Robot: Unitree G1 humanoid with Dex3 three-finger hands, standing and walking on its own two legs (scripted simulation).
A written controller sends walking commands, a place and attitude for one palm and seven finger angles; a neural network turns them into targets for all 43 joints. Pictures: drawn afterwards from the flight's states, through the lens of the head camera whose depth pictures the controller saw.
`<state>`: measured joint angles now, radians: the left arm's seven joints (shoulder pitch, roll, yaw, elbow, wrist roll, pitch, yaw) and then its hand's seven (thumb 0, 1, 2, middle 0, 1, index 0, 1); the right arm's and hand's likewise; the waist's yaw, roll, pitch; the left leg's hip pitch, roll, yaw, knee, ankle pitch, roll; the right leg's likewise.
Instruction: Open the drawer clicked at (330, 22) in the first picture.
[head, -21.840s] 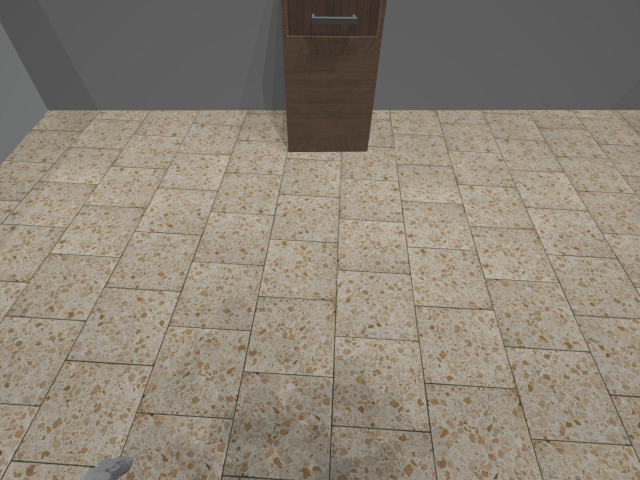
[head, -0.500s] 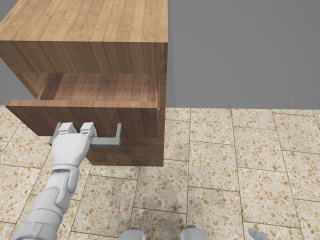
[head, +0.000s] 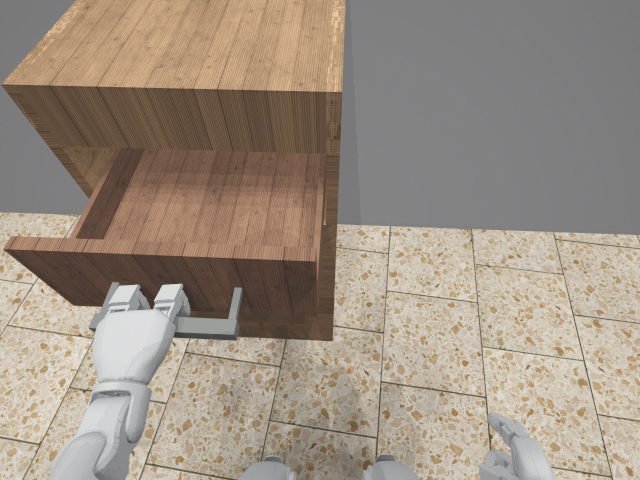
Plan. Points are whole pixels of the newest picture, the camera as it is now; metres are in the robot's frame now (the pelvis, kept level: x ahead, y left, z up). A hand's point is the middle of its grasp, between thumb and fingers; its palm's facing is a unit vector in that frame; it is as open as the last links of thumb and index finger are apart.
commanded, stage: pull the drawer open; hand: left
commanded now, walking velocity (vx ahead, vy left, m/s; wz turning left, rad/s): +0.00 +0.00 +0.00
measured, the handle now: (170, 310) +0.33 +0.23 -0.01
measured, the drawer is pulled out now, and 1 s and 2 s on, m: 0.18 0.30 0.30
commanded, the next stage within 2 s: open the thumb to release the handle in 1.66 s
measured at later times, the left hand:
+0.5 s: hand (136, 410) +0.21 +0.24 -0.04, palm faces -0.03 -0.05 -1.00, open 5.3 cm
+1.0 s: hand (122, 454) +0.16 +0.24 -0.04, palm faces -0.06 -0.06 -1.00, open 5.5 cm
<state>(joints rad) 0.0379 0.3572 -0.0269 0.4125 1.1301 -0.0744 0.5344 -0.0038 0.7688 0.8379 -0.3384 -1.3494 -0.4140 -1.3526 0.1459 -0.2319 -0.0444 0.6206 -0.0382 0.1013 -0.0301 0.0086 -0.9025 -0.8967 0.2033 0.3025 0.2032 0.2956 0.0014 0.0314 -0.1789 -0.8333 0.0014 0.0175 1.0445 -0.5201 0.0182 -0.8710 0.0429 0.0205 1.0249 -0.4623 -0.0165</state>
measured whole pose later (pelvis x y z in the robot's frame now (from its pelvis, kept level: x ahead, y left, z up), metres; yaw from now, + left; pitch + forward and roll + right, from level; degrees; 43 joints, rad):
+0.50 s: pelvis +0.00 +0.00 -0.01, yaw +0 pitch +17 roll +0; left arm 0.37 0.36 0.00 0.16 1.12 -0.10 0.57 -0.01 0.75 0.83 -0.35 -1.35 -0.41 -1.35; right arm 0.13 -0.23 -0.04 0.59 -0.06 0.09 -0.01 0.01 -0.90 -0.90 0.20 0.30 0.20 0.30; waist 0.02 0.03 -0.18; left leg -0.84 0.00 0.02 1.09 -0.55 0.01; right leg -0.89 0.04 0.02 1.08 -0.49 -0.02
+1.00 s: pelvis -0.01 -0.01 -0.02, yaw +0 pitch +17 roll +1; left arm 0.54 0.37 0.03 0.02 1.09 -0.13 0.55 -0.01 0.73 0.78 -0.35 -1.35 -0.41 -1.35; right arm 0.12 -0.23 -0.02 0.55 -0.07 0.09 0.00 0.01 -0.90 -0.90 0.20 0.30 0.20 0.30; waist 0.03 0.02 -0.18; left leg -0.87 0.00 0.02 1.14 -0.56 0.01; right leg -0.92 0.04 0.02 1.14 -0.51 -0.03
